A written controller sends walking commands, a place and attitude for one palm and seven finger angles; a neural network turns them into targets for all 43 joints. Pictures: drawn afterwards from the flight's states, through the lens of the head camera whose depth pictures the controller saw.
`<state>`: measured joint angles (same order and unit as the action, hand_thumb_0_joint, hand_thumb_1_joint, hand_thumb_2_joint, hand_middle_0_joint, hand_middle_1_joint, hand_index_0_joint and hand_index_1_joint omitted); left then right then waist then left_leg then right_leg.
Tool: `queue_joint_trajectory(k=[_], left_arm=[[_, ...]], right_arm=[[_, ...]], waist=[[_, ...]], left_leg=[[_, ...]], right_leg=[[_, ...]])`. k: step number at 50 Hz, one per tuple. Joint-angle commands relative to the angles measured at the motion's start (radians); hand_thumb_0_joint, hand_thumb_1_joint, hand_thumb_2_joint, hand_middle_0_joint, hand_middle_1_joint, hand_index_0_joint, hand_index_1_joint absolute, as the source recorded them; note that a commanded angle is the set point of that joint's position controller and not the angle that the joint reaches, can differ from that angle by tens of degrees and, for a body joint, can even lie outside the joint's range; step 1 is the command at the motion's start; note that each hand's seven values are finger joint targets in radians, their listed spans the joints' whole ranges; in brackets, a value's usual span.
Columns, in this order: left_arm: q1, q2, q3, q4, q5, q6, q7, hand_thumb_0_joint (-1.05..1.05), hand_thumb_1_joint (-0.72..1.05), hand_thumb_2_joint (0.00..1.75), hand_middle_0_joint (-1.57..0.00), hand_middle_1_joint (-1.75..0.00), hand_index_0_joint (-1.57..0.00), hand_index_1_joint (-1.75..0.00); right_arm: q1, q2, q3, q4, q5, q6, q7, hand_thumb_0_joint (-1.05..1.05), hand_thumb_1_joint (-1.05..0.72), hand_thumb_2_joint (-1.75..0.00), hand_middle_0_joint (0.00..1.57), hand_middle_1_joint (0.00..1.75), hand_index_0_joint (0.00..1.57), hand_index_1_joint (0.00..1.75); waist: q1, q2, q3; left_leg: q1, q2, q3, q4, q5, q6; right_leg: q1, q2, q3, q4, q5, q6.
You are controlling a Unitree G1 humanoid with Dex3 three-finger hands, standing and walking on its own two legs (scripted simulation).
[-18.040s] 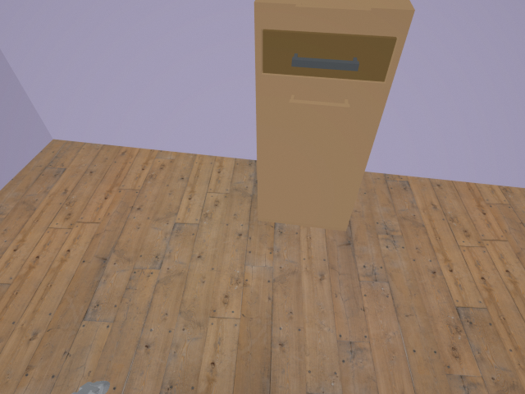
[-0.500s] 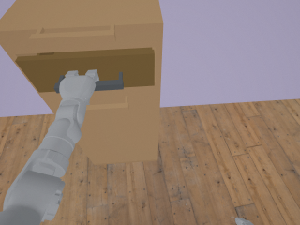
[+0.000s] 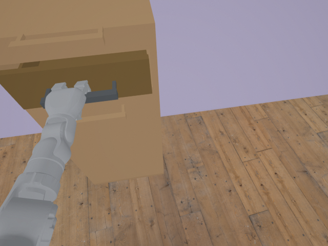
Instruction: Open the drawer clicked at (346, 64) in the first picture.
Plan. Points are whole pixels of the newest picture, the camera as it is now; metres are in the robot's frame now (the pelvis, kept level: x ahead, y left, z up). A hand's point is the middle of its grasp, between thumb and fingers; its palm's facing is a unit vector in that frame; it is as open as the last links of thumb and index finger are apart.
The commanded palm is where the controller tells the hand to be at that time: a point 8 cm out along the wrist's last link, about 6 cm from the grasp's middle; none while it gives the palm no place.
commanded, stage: pull the drawer open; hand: left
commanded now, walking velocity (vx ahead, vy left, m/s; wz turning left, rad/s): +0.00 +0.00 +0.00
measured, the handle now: (81, 93) +0.50 +0.21 +0.08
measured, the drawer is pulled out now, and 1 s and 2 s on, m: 0.03 0.16 0.30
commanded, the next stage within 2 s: open the thumb to release the handle in 1.84 s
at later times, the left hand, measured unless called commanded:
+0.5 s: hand (72, 146) +0.35 +0.21 +0.06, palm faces +0.03 -0.06 -1.00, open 5.7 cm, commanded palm +0.33 +0.21 +0.12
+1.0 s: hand (71, 157) +0.32 +0.21 +0.06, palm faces +0.02 -0.10 -0.99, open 5.8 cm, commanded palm +0.27 +0.20 +0.12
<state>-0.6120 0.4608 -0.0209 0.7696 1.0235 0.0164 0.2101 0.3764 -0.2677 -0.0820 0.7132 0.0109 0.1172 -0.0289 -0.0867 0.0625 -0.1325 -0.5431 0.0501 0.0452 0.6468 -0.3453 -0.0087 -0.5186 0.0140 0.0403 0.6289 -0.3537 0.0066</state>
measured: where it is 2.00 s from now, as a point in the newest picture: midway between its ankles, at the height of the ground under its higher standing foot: outside the picture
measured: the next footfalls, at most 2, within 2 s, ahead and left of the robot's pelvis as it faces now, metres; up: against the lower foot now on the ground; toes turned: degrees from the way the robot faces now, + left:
none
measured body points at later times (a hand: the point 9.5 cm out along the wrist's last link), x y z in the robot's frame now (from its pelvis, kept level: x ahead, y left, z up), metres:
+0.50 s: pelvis +0.01 +0.01 +0.01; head +0.03 -0.02 +0.45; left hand +0.34 +0.21 +0.11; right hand +0.22 -0.22 -0.10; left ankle -0.03 +0.13 -0.72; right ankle -0.04 -0.13 -0.72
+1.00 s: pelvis +0.00 -0.01 +0.01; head +0.02 -0.05 +0.45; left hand +0.31 +0.21 +0.11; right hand +0.13 -0.27 -0.12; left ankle -0.03 +0.13 -0.72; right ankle -0.04 -0.13 -0.72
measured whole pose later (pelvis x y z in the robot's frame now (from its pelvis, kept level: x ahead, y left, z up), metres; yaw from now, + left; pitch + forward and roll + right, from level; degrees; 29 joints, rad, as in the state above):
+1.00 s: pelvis +0.00 -0.01 +0.01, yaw +1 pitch +7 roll +1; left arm -0.10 0.38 -0.08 0.19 0.98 0.09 0.16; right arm 0.23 -0.27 -0.06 0.67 0.01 0.08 -0.04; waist 0.00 0.07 -0.10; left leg -0.37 0.04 0.03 0.58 -0.32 -0.02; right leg -0.36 0.00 0.02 0.61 -0.37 -0.01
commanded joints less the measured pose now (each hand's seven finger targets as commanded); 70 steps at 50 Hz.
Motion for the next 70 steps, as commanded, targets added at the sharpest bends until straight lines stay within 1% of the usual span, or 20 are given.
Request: queue_joint_trajectory(k=[1,3,5,8,11,14,19,21,24,26,33,35,40,43,45,48,51,53,60,70], left_arm=[[-0.153,0.15,0.022,-0.372,-0.026,0.025,0.043,0.0,0.9,0.9,-0.4,-1.35,-0.4,-1.35],[-0.089,0.175,0.052,-0.399,-0.033,0.053,0.043,0.0,0.9,0.9,-0.4,-1.35,-0.4,-1.35],[-0.048,0.136,0.019,-0.44,-0.035,0.082,0.04,0.0,0.9,0.9,-0.4,-1.35,-0.4,-1.35],[0.025,0.156,0.039,-0.523,-0.04,0.113,0.033,0.0,0.9,0.9,-0.4,-1.35,-0.4,-1.35],[0.091,0.063,-0.033,-0.608,-0.042,0.145,0.025,0.0,0.9,0.9,-0.4,-1.35,-0.4,-1.35],[0.162,0.09,-0.005,-0.668,-0.042,0.164,0.017,0.0,0.9,0.9,-0.4,-1.35,-0.4,-1.35],[0.274,0.019,-0.063,-0.82,-0.033,0.177,0.005,0.0,0.9,0.9,-0.4,-1.35,-0.4,-1.35],[-0.128,0.026,-0.117,-0.707,0.001,0.182,0.019,0.0,0.9,0.9,-0.4,-1.35,-0.4,-1.35],[-0.091,0.079,-0.067,-0.645,0.039,0.185,0.026,0.0,0.9,0.9,-0.4,-1.35,-0.4,-1.35],[-0.117,0.028,-0.113,-0.627,0.024,0.184,0.009,0.0,0.9,0.9,-0.4,-1.35,-0.4,-1.35],[-0.14,0.066,-0.079,-0.536,-0.019,0.121,-0.041,0.0,0.9,0.9,-0.4,-1.35,-0.4,-1.35],[-0.165,0.074,-0.073,-0.519,-0.022,0.093,-0.041,0.0,0.9,0.9,-0.4,-1.35,-0.4,-1.35],[0.047,0.038,-0.066,-0.631,-0.046,0.039,-0.038,0.0,0.9,0.9,-0.4,-1.35,-0.4,-1.35],[0.257,0.093,0.014,-0.683,-0.059,0.029,-0.027,0.0,0.9,0.9,-0.4,-1.35,-0.4,-1.35],[0.326,0.025,-0.036,-0.783,-0.069,0.025,-0.02,0.0,0.9,0.9,-0.4,-1.35,-0.4,-1.35],[0.434,0.068,0.013,-0.863,-0.064,0.041,0.007,0.0,0.9,0.9,-0.4,-1.35,-0.4,-1.35],[0.489,0.015,-0.034,-0.974,-0.049,0.066,0.035,0.0,0.9,0.9,-0.4,-1.35,-0.4,-1.35],[0.553,0.057,0.005,-0.979,-0.045,0.093,0.047,0.0,0.9,0.9,-0.4,-1.35,-0.4,-1.35],[0.724,-0.001,-0.043,-1.12,-0.036,0.152,0.048,0.0,0.9,0.9,-0.4,-1.35,-0.4,-1.35],[0.988,-0.011,-0.056,-1.294,-0.017,0.135,0.03,0.0,0.9,0.9,-0.4,-1.35,-0.4,-1.35]], right_arm=[[-0.069,-0.125,-0.044,-0.157,0.013,-0.049,0.012,0.0,-0.9,-0.9,0.2,0.3,0.2,0.3],[-0.089,-0.135,-0.043,-0.156,0.016,-0.053,0.015,0.0,-0.9,-0.9,0.2,0.3,0.2,0.3],[-0.11,-0.128,-0.037,-0.165,0.019,-0.057,0.017,0.0,-0.9,-0.9,0.2,0.3,0.2,0.3],[-0.142,-0.132,-0.032,-0.176,0.018,-0.06,0.018,0.0,-0.9,-0.9,0.2,0.3,0.2,0.3],[-0.181,-0.111,-0.022,-0.193,0.02,-0.067,0.026,0.0,-0.9,-0.9,0.2,0.3,0.2,0.3],[-0.217,-0.112,-0.011,-0.204,0.015,-0.068,0.026,0.0,-0.9,-0.9,0.2,0.3,0.2,0.3],[-0.287,-0.089,0.005,-0.23,0.011,-0.072,0.034,0.0,-0.9,-0.9,0.2,0.3,0.2,0.3],[-0.277,-0.096,0.015,-0.171,0.014,-0.063,0.01,0.0,-0.9,-0.9,0.2,0.3,0.2,0.3],[-0.281,-0.088,0.015,-0.162,0.003,-0.062,-0.008,0.0,-0.9,-0.9,0.2,0.3,0.2,0.3],[-0.284,-0.078,0.018,-0.161,0.004,-0.057,-0.017,0.0,-0.9,-0.9,0.2,0.3,0.2,0.3],[-0.291,-0.082,0.027,-0.157,0.0,-0.052,-0.046,0.0,-0.9,-0.9,0.2,0.3,0.2,0.3],[-0.289,-0.077,0.028,-0.156,0.0,-0.056,-0.051,0.0,-0.9,-0.9,0.2,0.3,0.2,0.3],[-0.293,-0.071,0.016,-0.195,-0.003,-0.067,-0.035,0.0,-0.9,-0.9,0.2,0.3,0.2,0.3],[-0.307,-0.08,0.009,-0.215,-0.004,-0.078,-0.021,0.0,-0.9,-0.9,0.2,0.3,0.2,0.3],[-0.314,-0.072,0.007,-0.231,-0.001,-0.089,-0.009,0.0,-0.9,-0.9,0.2,0.3,0.2,0.3],[-0.327,-0.083,0.001,-0.235,0.0,-0.1,0.003,0.0,-0.9,-0.9,0.2,0.3,0.2,0.3],[-0.334,-0.076,0.0,-0.241,0.0,-0.113,0.017,0.0,-0.9,-0.9,0.2,0.3,0.2,0.3],[-0.348,-0.085,0.002,-0.235,-0.001,-0.113,0.021,0.0,-0.9,-0.9,0.2,0.3,0.2,0.3],[-0.398,-0.063,0.018,-0.254,-0.002,-0.112,0.039,0.0,-0.9,-0.9,0.2,0.3,0.2,0.3],[-0.432,-0.034,0.057,-0.287,-0.013,-0.092,0.075,0.0,-0.9,-0.9,0.2,0.3,0.2,0.3]], waist=[[0.079,-0.02,-0.39],[0.084,-0.028,-0.357],[0.083,-0.028,-0.318],[0.097,-0.022,-0.329],[0.099,-0.002,-0.304],[0.115,-0.031,-0.304],[0.13,-0.016,-0.294],[0.036,-0.039,-0.173],[0.085,-0.004,-0.247],[0.078,-0.024,-0.279],[0.081,-0.117,-0.257],[0.08,-0.102,-0.237],[0.123,-0.086,-0.277],[0.158,-0.108,-0.28],[0.153,-0.1,-0.264],[0.16,-0.086,-0.248],[0.155,-0.04,-0.236],[0.16,-0.06,-0.215],[0.168,-0.054,-0.182],[0.184,-0.036,-0.143]], left_leg=[[0.26,-0.059,0.013,-0.024,0.598,0.056],[0.272,-0.053,0.011,-0.032,0.614,0.054],[0.282,-0.053,0.008,-0.044,0.611,0.053],[0.311,-0.049,0.004,-0.052,0.647,0.049],[0.354,-0.042,-0.01,-0.055,0.698,0.043],[0.359,-0.045,-0.008,-0.06,0.693,0.043],[0.402,-0.043,-0.02,-0.056,0.761,0.037],[0.372,-0.05,-0.029,-0.055,0.601,0.03],[0.387,-0.069,-0.016,-0.06,0.562,0.032],[0.4,-0.075,-0.014,-0.045,0.576,0.033],[0.334,-0.089,-0.005,-0.049,0.471,0.042],[0.312,-0.094,-0.002,-0.048,0.436,0.043],[0.304,-0.095,0.001,-0.055,0.455,0.044],[0.276,-0.094,0.003,-0.065,0.459,0.041],[0.279,-0.091,0.007,-0.069,0.461,0.043],[0.285,-0.087,0.01,-0.075,0.466,0.04],[0.316,-0.078,0.006,-0.078,0.496,0.038],[0.311,-0.079,0.008,-0.08,0.484,0.035],[0.351,-0.068,-0.001,-0.077,0.56,0.033],[0.369,-0.059,-0.005,-0.056,0.627,0.029]], right_leg=[[0.253,0.044,-0.068,-0.032,0.567,-0.032],[0.25,0.046,-0.071,-0.045,0.551,-0.034],[0.237,0.046,-0.08,-0.048,0.531,-0.032],[0.264,0.043,-0.079,-0.053,0.538,-0.034],[0.235,0.042,-0.091,-0.051,0.519,-0.031],[0.27,0.037,-0.087,-0.054,0.544,-0.03],[0.273,0.033,-0.092,-0.047,0.555,-0.03],[0.146,0.041,-0.099,-0.065,0.449,-0.029],[0.2,0.037,-0.088,-0.064,0.441,-0.045],[0.214,0.032,-0.09,-0.058,0.481,-0.042],[0.26,0.018,-0.076,-0.066,0.518,-0.03],[0.251,0.012,-0.071,-0.065,0.51,-0.028],[0.305,0.009,-0.062,-0.056,0.557,-0.027],[0.359,0.006,-0.053,-0.053,0.603,-0.022],[0.347,0.004,-0.056,-0.05,0.618,-0.017],[0.342,0.011,-0.056,-0.055,0.581,-0.021],[0.304,0.019,-0.068,-0.053,0.526,-0.029],[0.312,0.02,-0.066,-0.06,0.516,-0.031],[0.296,0.026,-0.086,-0.049,0.515,-0.031],[0.301,0.027,-0.086,-0.035,0.566,-0.026]])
